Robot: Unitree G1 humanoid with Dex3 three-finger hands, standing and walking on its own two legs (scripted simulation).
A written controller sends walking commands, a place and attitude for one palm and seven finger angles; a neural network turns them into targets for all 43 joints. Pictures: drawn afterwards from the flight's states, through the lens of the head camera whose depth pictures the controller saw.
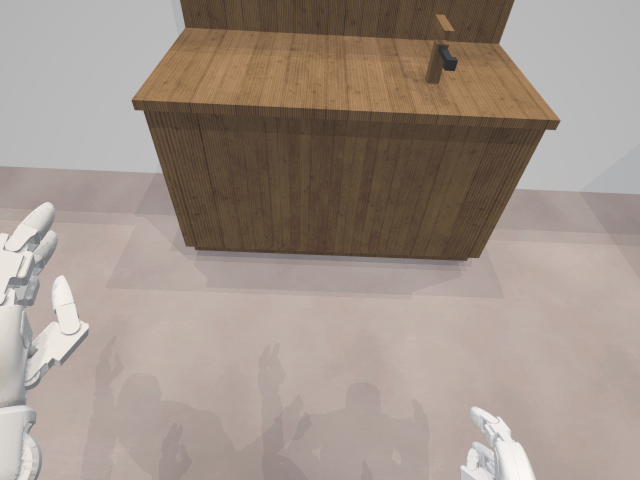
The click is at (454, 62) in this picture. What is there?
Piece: tap's lever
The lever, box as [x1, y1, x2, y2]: [443, 57, 457, 70]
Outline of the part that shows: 445,57 443,65 444,69 454,70 457,61 456,58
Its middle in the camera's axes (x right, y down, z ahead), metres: +0.35 -0.48 +1.05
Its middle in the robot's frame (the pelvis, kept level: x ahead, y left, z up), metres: +1.13 -0.28 +0.06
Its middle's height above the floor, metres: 0.83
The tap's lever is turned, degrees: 0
